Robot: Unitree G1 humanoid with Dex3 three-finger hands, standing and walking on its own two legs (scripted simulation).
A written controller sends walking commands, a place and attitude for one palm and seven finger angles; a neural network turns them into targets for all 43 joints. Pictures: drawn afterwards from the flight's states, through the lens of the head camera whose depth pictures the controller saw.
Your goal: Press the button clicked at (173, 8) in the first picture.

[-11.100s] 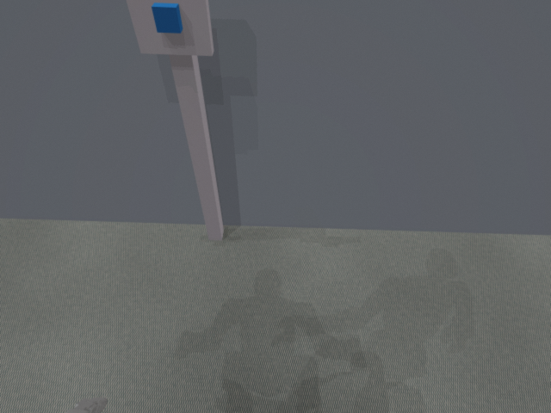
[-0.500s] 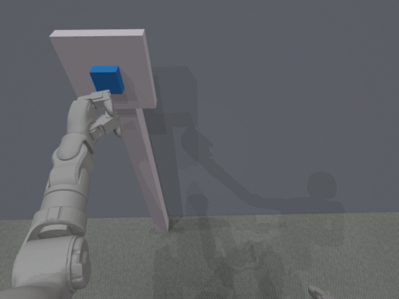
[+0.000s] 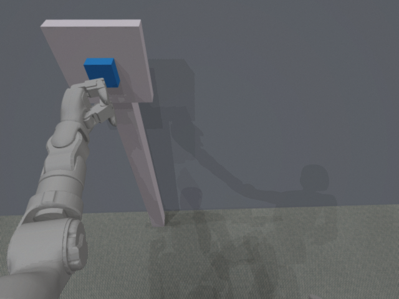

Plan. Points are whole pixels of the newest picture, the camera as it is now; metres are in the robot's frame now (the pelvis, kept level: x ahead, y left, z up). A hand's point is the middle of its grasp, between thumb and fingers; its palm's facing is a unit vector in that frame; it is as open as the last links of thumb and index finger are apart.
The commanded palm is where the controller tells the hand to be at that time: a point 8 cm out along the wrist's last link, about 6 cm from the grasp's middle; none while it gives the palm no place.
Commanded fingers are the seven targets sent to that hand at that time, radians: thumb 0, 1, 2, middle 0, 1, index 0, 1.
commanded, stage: press the button with the knuckle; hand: left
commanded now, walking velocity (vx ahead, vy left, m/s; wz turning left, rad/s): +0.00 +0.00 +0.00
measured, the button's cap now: (103, 72) +0.53 +0.21 +0.18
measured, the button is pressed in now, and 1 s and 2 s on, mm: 0 10 0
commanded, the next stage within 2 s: hold the button down briefly in 0.76 s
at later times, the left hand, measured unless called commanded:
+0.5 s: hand (117, 100) +0.48 +0.18 +0.15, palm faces +0.05 -1.00 +0.00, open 3.2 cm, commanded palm +0.47 +0.23 +0.15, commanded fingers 0.00 0.90 0.90 -1.30 -1.50 -1.30 -1.50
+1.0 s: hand (116, 96) +0.49 +0.18 +0.15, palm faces +0.04 -1.00 -0.01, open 3.7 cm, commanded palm +0.50 +0.23 +0.15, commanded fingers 0.00 0.90 0.90 -1.30 -1.50 -1.30 -1.50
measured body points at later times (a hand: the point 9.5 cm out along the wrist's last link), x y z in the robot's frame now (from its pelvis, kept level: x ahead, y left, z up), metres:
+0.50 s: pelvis -0.01 +0.00 +0.00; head +0.04 +0.00 +0.44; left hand +0.47 +0.23 +0.15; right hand +0.03 -0.26 -0.12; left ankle +0.00 +0.12 -0.73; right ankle +0.00 -0.13 -0.73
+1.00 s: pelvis -0.03 +0.00 -0.01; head +0.05 +0.01 +0.43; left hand +0.48 +0.24 +0.15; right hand -0.04 -0.27 -0.12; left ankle +0.00 +0.12 -0.73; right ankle +0.00 -0.13 -0.73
